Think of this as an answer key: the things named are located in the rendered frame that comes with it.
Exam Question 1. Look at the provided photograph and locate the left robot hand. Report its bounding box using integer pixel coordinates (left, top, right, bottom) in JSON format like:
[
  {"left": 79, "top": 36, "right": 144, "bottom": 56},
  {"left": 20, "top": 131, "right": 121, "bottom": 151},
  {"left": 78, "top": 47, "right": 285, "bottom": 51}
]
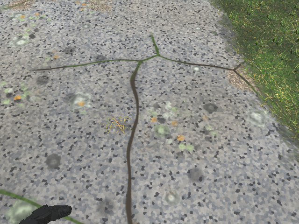
[{"left": 19, "top": 205, "right": 72, "bottom": 224}]

